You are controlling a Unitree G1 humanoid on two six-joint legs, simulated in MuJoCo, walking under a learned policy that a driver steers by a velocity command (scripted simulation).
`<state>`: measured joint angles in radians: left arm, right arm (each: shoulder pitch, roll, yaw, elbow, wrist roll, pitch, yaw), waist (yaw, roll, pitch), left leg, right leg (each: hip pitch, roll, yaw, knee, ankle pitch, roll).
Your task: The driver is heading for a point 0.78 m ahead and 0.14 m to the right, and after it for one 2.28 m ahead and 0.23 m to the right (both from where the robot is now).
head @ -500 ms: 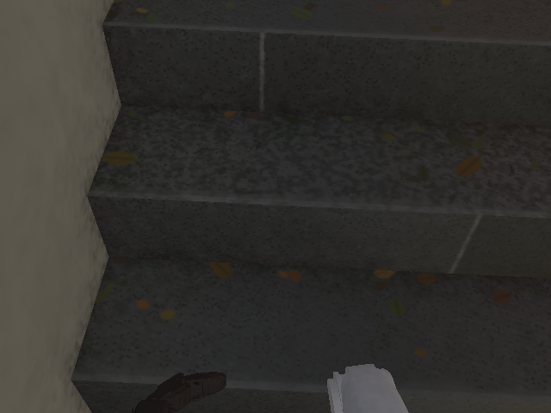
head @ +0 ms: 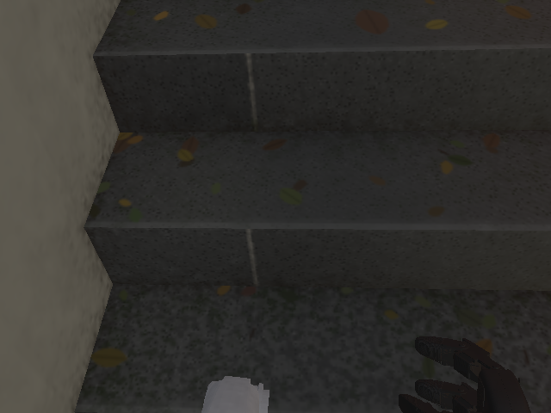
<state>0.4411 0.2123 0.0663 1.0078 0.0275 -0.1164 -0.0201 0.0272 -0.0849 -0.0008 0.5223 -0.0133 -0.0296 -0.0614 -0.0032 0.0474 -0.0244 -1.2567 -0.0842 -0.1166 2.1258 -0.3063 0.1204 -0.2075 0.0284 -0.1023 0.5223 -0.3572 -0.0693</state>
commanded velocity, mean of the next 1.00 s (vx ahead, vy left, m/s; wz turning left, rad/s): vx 0.50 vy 0.00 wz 0.00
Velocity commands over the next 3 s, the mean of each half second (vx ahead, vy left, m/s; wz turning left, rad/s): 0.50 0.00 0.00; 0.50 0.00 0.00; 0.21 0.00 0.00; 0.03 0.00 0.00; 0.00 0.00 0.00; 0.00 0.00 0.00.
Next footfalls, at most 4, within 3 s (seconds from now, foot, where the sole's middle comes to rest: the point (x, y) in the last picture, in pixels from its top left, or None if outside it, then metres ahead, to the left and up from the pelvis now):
0.14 left None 0.26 0.08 -0.59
0.62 right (380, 348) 0.49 -0.14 -0.41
1.04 left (275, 168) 0.78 0.04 -0.22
1.58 right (394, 22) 0.97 -0.19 -0.04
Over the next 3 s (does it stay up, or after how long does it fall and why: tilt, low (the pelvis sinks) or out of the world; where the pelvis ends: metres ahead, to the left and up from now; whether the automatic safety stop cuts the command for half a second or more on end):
stays up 0.95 -0.09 0.74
